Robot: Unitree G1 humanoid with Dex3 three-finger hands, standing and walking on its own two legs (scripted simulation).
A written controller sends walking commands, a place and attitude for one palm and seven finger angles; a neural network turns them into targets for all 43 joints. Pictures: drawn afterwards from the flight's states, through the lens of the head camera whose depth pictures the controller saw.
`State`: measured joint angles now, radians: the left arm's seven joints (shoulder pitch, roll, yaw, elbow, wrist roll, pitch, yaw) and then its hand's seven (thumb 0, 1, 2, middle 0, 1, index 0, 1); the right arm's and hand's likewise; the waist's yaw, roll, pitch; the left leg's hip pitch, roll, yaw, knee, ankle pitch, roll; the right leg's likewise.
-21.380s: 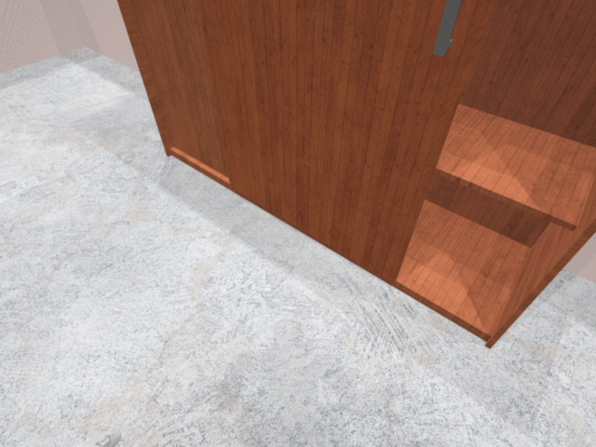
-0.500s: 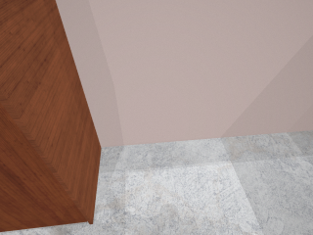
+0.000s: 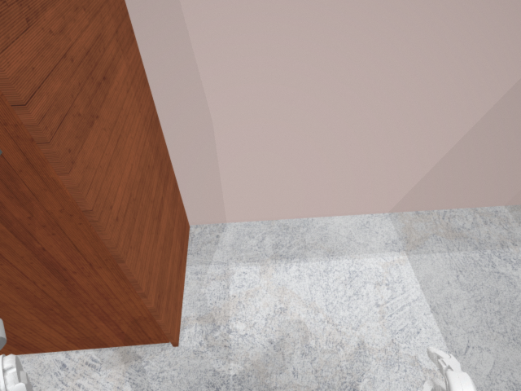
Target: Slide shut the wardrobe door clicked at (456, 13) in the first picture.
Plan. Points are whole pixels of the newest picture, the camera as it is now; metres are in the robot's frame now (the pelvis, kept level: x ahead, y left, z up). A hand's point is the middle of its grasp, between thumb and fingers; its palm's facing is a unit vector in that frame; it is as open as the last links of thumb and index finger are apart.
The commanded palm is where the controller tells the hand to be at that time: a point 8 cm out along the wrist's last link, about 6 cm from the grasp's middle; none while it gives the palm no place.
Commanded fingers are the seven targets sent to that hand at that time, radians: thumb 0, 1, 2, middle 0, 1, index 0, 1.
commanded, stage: stop walking and hold the door there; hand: left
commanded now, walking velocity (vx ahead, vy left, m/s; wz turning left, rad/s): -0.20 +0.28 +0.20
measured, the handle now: out of the picture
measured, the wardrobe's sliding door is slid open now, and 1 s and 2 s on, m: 0.00 0.00 0.00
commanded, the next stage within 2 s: loosen the grip on the handle in 1.50 s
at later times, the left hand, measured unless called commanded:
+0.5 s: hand out of the picture +0.33 +0.39 +0.22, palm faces +0.47 -0.86 -0.18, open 7.0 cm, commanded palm +0.29 +0.40 +0.22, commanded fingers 0.00 0.90 0.90 -0.45 -1.40 -0.45 -1.40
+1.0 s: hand out of the picture +0.32 +0.38 +0.23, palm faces +0.26 -0.96 -0.05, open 6.5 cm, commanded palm +0.30 +0.39 +0.22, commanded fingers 0.00 0.90 0.90 -0.45 -1.40 -0.45 -1.40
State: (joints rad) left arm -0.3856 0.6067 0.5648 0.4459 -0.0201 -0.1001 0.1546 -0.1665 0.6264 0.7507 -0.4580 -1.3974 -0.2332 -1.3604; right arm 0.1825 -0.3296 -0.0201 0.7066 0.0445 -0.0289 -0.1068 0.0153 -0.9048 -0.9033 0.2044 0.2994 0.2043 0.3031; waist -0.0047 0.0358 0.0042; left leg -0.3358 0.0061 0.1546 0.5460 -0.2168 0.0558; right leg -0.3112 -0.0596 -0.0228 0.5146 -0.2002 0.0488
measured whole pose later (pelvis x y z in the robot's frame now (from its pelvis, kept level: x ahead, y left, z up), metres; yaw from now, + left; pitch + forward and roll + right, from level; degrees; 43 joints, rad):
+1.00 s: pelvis -0.05 +0.19 +0.01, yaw +4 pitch -2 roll -2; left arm -0.52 0.22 0.12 0.06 -0.07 0.01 0.13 -0.03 0.73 0.81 -0.46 -1.40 -0.16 -1.36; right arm 0.11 -0.19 0.04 0.66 0.02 -0.08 -0.03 0.02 -0.91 -0.90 0.20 0.30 0.20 0.30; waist 0.04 0.02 0.14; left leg -0.18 0.05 0.04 0.45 -0.23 0.01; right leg -0.36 0.02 -0.01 0.81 -0.38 0.01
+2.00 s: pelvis -0.10 +0.16 +0.00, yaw +4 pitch +0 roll +1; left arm -0.71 0.31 0.20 0.60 0.05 -0.16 0.24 0.00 -0.33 0.31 -0.41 -1.32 -0.10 -1.20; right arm 0.31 -0.21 0.03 0.73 0.03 -0.18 -0.04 0.02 -0.90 -0.90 0.20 0.30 0.20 0.30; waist -0.01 -0.03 -0.02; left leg -0.33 0.02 0.03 0.55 -0.25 -0.01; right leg -0.37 -0.03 -0.02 0.54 -0.18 0.00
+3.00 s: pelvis -0.02 +0.17 +0.00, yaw +4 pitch +2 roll -1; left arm -0.34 0.42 0.45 0.22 -0.19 -0.07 -0.15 -0.01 -0.56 0.20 -0.26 -1.15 -0.25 -1.15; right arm 0.26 -0.26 0.02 0.67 0.03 -0.12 -0.10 0.02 -0.90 -0.90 0.20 0.30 0.20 0.30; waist 0.05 0.03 -0.07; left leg -0.26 0.02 -0.01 0.57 -0.34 -0.01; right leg -0.29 -0.01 -0.02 0.54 -0.28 0.01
